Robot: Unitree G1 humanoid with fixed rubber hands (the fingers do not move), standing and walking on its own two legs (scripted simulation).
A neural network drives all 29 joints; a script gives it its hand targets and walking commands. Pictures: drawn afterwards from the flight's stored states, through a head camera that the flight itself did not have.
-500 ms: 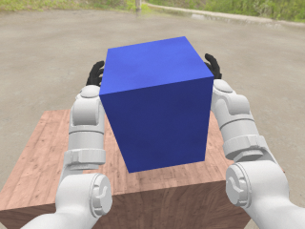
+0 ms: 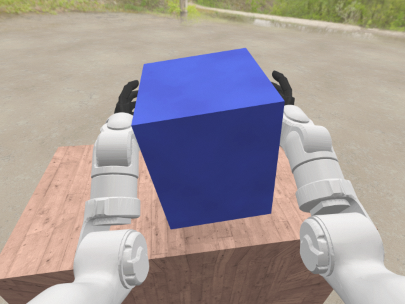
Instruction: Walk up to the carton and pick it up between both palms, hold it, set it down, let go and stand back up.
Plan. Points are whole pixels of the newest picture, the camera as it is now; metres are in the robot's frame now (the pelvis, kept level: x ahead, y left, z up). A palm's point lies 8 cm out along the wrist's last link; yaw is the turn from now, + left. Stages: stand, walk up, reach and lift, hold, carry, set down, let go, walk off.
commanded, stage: hold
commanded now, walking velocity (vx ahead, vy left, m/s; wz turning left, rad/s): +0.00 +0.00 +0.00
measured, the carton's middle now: (207, 139) +0.36 +0.00 +0.21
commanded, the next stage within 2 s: none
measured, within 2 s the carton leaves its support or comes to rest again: neither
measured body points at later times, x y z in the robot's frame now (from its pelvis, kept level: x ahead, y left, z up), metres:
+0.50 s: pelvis +0.00 +0.00 +0.00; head -0.07 +0.02 +0.44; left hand +0.39 +0.15 +0.25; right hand +0.39 -0.14 +0.26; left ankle +0.02 +0.13 -0.75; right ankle +0.02 -0.15 -0.75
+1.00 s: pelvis +0.00 +0.00 +0.00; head -0.07 +0.02 +0.44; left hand +0.39 +0.15 +0.25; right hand +0.39 -0.14 +0.26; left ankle +0.02 +0.13 -0.75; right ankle +0.02 -0.15 -0.75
